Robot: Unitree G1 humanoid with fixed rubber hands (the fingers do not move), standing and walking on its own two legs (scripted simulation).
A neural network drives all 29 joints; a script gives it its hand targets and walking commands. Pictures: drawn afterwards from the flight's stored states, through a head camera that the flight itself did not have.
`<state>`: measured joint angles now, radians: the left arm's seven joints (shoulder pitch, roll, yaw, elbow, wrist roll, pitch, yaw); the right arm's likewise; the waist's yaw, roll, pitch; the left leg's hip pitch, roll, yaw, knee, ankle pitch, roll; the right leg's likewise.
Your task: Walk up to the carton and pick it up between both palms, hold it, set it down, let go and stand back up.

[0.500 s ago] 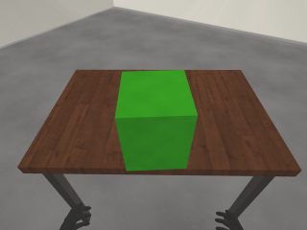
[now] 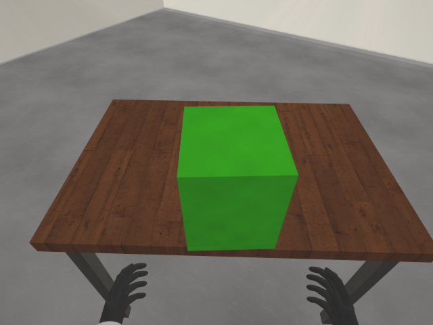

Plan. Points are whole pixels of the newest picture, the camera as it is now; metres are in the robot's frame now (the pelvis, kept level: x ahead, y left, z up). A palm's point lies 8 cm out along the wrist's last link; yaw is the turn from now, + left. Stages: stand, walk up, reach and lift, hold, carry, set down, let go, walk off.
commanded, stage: reach and lift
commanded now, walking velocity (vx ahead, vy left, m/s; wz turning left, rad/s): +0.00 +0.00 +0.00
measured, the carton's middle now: (230, 179) +0.44 +0.00 +0.03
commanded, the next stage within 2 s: none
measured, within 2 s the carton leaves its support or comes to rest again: neither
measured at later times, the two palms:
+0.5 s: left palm (122, 279) +0.23 +0.20 -0.01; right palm (340, 275) +0.24 -0.20 +0.00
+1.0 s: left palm (128, 218) +0.31 +0.19 +0.06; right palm (337, 216) +0.32 -0.19 +0.06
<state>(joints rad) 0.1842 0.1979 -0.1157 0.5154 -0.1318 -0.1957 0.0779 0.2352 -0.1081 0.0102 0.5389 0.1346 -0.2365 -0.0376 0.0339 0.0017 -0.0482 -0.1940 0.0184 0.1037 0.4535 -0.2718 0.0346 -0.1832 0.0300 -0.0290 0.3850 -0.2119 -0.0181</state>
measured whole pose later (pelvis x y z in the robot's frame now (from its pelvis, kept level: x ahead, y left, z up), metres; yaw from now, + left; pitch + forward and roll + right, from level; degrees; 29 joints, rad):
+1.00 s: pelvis -0.01 +0.00 +0.01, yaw +1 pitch -1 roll -1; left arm -0.24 0.17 0.00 0.39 -0.11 0.12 0.08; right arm -0.27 -0.18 0.00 0.52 0.26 0.00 -0.12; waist 0.00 -0.01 -0.01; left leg -0.12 0.01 0.09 0.32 -0.19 0.03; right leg -0.09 0.03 -0.04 0.22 -0.12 -0.02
